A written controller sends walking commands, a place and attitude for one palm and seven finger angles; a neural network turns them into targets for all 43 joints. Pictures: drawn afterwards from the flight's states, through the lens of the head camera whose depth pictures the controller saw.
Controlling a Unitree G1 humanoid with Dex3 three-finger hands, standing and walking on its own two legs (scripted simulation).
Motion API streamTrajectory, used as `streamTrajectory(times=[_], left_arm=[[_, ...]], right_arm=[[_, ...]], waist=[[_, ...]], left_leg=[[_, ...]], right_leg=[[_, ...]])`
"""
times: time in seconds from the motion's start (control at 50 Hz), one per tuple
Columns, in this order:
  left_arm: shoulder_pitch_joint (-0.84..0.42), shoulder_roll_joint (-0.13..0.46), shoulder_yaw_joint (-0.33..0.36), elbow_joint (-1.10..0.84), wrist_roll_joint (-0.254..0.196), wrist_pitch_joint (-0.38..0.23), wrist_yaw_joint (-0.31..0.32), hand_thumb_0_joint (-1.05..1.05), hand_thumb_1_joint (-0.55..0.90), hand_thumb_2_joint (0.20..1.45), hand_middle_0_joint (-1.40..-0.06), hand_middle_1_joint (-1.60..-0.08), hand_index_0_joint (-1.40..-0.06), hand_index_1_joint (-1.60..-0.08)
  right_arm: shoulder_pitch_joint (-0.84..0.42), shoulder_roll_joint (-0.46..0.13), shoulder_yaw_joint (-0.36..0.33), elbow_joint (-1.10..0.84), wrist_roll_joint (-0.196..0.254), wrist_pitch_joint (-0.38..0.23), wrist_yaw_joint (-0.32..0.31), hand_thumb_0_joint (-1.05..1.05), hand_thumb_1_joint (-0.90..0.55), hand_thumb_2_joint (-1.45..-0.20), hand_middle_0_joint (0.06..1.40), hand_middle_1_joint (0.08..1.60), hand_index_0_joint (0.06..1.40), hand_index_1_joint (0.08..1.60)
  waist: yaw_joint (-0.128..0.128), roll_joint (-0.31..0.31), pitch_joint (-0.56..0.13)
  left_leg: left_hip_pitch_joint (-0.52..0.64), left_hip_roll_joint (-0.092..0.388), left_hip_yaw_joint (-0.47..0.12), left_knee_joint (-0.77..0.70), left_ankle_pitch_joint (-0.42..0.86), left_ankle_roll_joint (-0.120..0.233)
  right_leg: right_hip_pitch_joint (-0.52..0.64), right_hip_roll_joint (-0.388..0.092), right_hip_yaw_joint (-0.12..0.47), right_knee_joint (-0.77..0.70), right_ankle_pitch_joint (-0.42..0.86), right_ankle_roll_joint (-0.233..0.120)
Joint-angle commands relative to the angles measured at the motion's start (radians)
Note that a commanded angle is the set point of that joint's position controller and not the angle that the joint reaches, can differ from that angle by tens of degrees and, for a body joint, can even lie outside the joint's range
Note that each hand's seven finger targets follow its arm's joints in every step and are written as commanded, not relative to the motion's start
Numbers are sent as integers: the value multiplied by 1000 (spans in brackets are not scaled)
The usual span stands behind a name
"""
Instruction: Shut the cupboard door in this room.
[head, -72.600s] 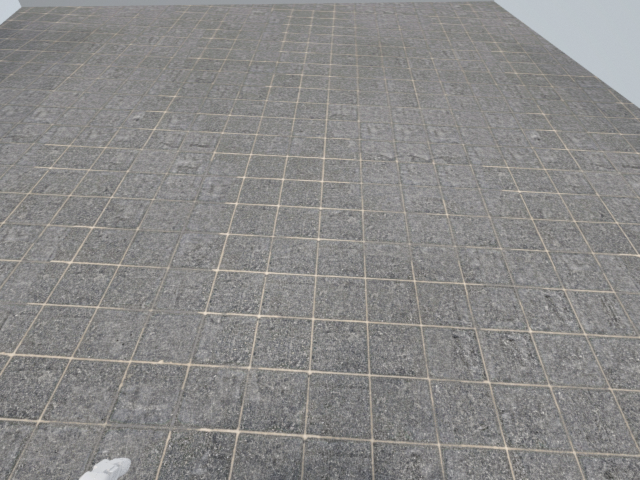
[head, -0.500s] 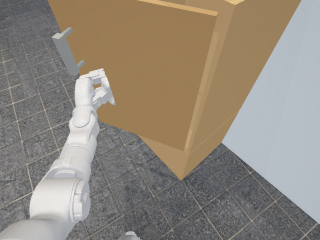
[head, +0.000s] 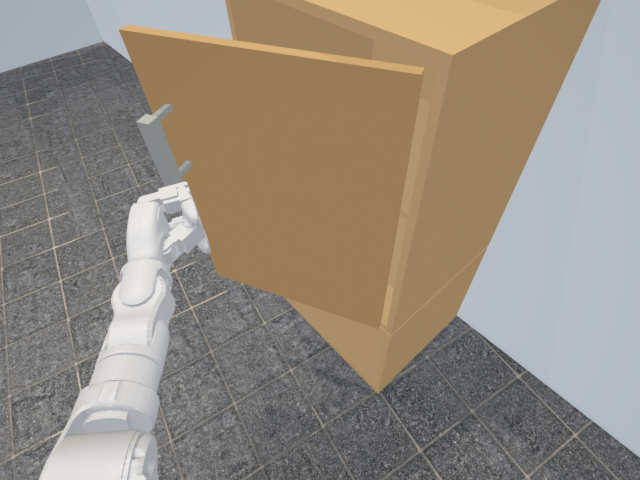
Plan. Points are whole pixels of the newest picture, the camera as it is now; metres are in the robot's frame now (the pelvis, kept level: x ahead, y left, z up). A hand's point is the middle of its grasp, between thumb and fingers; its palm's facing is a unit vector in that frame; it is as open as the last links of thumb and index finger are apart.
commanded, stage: draw the hand back to the body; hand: left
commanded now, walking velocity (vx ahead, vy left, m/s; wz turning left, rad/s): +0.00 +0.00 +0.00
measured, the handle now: (169, 146) +0.61 +0.25 +0.10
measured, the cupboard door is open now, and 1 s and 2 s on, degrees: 27 27 27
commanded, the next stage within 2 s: step back with the hand held close in 1.32 s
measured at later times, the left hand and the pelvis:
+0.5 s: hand (81, 318) +0.26 +0.23 +0.15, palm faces +0.22 -0.95 -0.20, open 3.3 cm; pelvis -0.02 +0.03 +0.03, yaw +3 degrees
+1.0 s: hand out of the picture +0.17 +0.31 +0.19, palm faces +0.45 -0.78 -0.43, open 6.6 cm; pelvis +0.00 +0.03 +0.03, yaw +2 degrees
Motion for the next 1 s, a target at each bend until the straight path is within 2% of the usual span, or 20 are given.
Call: streamTrajectory(times=[0.0, 0.08, 0.14, 0.18, 0.2, 0.22, 0.24, 0.26, 0.28, 0.38, 0.46, 0.54, 0.62, 0.7, 0.76, 0.78, 0.8, 0.92, 0.94, 0.98], left_arm=[[-338, 131, -39, -463, -76, 22, -39, 0, 900, 900, -1300, -1500, -1300, -1500], [-303, 116, -108, -636, -54, 11, -28, 0, 900, 900, -1300, -1500, -1300, -1500], [-170, 139, -89, -608, -56, 49, -27, 0, 900, 900, -1273, -1470, -1273, -1470], [-73, 188, -35, -610, -69, 94, -32, 0, 900, 900, -1217, -1410, -1217, -1410], [-22, 172, -38, -618, -82, 124, -40, 0, 900, 900, -1190, -1380, -1190, -1380], [-8, 200, -6, -640, -94, 150, -45, 0, 900, 900, -1163, -1350, -1163, -1350], [-5, 227, -77, -765, -8, 112, -1, 0, 900, 900, -1135, -1320, -1135, -1320], [77, 233, -43, -738, -2, 111, 24, 0, 900, 900, -1107, -1290, -1107, -1290], [121, 221, -56, -755, -1, 119, 29, 0, 900, 900, -1080, -1260, -1080, -1260], [196, 229, -65, -895, 24, 136, 59, 0, 900, 900, -943, -1110, -943, -1110], [230, 224, -64, -1012, 37, 136, 80, 0, 900, 900, -832, -990, -832, -990], [354, 249, -26, -1096, 41, 135, 94, 0, 900, 900, -723, -870, -723, -870], [530, 284, 51, -1117, 37, 138, 100, 0, 900, 900, -613, -750, -613, -750], [671, 302, 108, -1159, 35, 137, 97, 0, 900, 900, -502, -630, -502, -630], [741, 327, 155, -1214, 35, 132, 99, 0, 900, 900, -420, -540, -420, -540], [773, 357, 188, -1227, 37, 130, 102, 0, 900, 900, -393, -510, -393, -510], [795, 338, 178, -1249, 34, 127, 101, 0, 900, 900, -365, -480, -365, -480], [908, 391, 270, -1300, 29, 116, 119, 0, 900, 900, -200, -300, -200, -300], [888, 352, 231, -1300, 33, 115, 117, 0, 900, 900, -200, -300, -200, -300], [857, 337, 209, -1284, 39, 118, 120, 0, 900, 900, -200, -300, -200, -300]], right_arm=[[-137, -132, -55, -177, 27, -60, -39, 0, -900, -900, 200, 300, 200, 300], [-178, -120, -42, -161, 28, -102, -60, 0, -900, -900, 200, 300, 200, 300], [-216, -124, -31, -157, 29, -117, -66, 0, -900, -900, 200, 300, 200, 300], [-242, -132, -27, -170, 32, -114, -70, 0, -900, -900, 200, 300, 200, 300], [-268, -123, -20, -187, 36, -112, -72, 0, -900, -900, 200, 300, 200, 300], [-287, -124, -16, -199, 39, -109, -74, 0, -900, -900, 200, 300, 200, 300], [-315, -89, -14, -211, 31, -91, -84, 0, -900, -900, 200, 300, 200, 300], [-322, -95, -14, -206, 26, -79, -91, 0, -900, -900, 200, 300, 200, 300], [-333, -95, -10, -212, 28, -71, -93, 0, -900, -900, 200, 300, 200, 300], [-359, -89, 6, -212, 21, -58, -94, 0, -900, -900, 200, 300, 200, 300], [-368, -84, 15, -210, 11, -70, -92, 0, -900, -900, 200, 300, 200, 300], [-379, -89, 17, -207, 2, -84, -90, 0, -900, -900, 200, 300, 200, 300], [-384, -86, 11, -202, -5, -84, -89, 0, -900, -900, 200, 300, 200, 300], [-385, -85, 4, -197, -5, -81, -80, 0, -900, -900, 200, 300, 200, 300], [-383, -87, -3, -197, -7, -89, -76, 0, -900, -900, 200, 300, 200, 300], [-381, -93, -9, -192, -7, -92, -75, 0, -900, -900, 200, 300, 200, 300], [-381, -84, -9, -197, -4, -95, -76, 0, -900, -900, 200, 300, 200, 300], [-373, -85, -19, -200, 2, -116, -85, 0, -900, -900, 200, 300, 200, 300], [-370, -84, -19, -194, 0, -121, -85, 0, -900, -900, 200, 300, 200, 300], [-365, -95, -25, -180, -2, -129, -86, 0, -900, -900, 200, 300, 200, 300]], waist=[[18, -102, -248], [1, 42, -191], [24, 29, -135], [52, -24, -147], [63, -51, -143], [73, -64, -137], [47, -98, -85], [51, -132, -56], [58, -125, -44], [51, 13, 13], [49, 97, 3], [63, 52, -6], [83, -36, 2], [94, -19, 35], [100, 33, 44], [106, 15, 35], [102, 33, 33], [110, 24, 66], [99, 41, 76], [89, 35, 104]], left_leg=[[326, 2, -55, -63, 256, 26], [447, 20, -90, -93, 252, 18], [430, 23, -115, -144, 171, 8], [423, 19, -113, -165, 166, 9], [409, 15, -104, -176, 169, 10], [400, 12, -97, -183, 167, 9], [419, 17, -115, -223, 161, 1], [412, 23, -112, -238, 147, 1], [411, 23, -109, -247, 152, 5], [513, 43, -136, -336, 122, -5], [594, 57, -175, -404, 85, -19], [619, 70, -199, -446, 93, -22], [596, 67, -173, -446, 169, -15], [566, 64, -161, -442, 230, -23], [565, 65, -161, -435, 254, -27], [565, 63, -153, -426, 282, -22], [567, 62, -144, -418, 299, -22], [540, 58, -139, -415, 248, -21], [544, 56, -139, -416, 245, -21], [543, 55, -134, -412, 240, -16]], right_leg=[[108, -53, 28, -177, 579, 118], [3, -36, -8, -193, 392, 71], [0, -37, -26, -213, 278, 47], [54, -42, -20, -226, 280, 49], [87, -49, -20, -231, 297, 47], [107, -53, -15, -242, 305, 50], [106, -81, 26, -310, 312, 57], [126, -82, 26, -332, 300, 62], [136, -83, 30, -341, 304, 68], [170, -71, 9, -404, 242, 38], [205, -65, -8, -427, 241, 27], [249, -62, -16, -442, 257, 27], [302, -66, -19, -457, 296, 30], [328, -73, -25, -461, 318, 29], [325, -75, -26, -459, 328, 31], [337, -72, -23, -467, 344, 31], [336, -79, -23, -462, 349, 33], [314, -75, -19, -471, 312, 35], [306, -76, -20, -468, 313, 35], [284, -76, -15, -478, 313, 37]])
